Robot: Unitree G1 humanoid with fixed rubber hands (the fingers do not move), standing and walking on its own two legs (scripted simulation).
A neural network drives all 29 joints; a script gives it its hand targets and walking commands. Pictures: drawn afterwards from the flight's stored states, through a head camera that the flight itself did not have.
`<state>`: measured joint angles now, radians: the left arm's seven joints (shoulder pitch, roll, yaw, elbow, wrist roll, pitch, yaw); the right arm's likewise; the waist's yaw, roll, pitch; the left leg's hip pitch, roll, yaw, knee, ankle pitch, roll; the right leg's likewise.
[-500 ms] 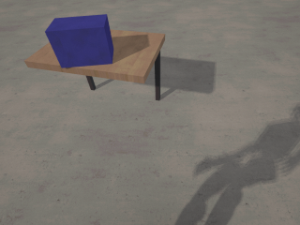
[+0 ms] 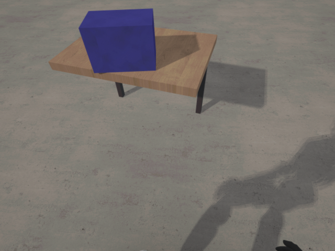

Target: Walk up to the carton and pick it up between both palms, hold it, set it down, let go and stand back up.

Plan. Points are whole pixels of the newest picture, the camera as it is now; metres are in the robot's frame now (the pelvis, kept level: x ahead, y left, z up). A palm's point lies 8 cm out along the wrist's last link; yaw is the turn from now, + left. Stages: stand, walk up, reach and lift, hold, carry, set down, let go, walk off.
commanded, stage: walk up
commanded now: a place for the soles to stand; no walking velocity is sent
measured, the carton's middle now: (122, 41) +1.04 +0.24 +0.00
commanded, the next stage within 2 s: none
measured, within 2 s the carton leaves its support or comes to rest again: neither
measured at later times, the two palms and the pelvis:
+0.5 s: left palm (1, 247) +0.17 +0.40 -0.06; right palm out of the picture +0.17 -0.26 -0.10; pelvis +0.12 +0.06 +0.02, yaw -7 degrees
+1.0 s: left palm out of the picture +0.25 +0.55 -0.06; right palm (222, 225) +0.22 -0.12 -0.08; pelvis +0.20 +0.20 +0.02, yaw -5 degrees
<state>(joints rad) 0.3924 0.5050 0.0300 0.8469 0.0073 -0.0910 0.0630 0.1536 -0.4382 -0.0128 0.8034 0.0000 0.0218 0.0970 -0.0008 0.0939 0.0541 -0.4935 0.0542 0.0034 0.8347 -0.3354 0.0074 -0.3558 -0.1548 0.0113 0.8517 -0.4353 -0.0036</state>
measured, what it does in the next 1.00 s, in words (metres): walks ahead: right foot, then left foot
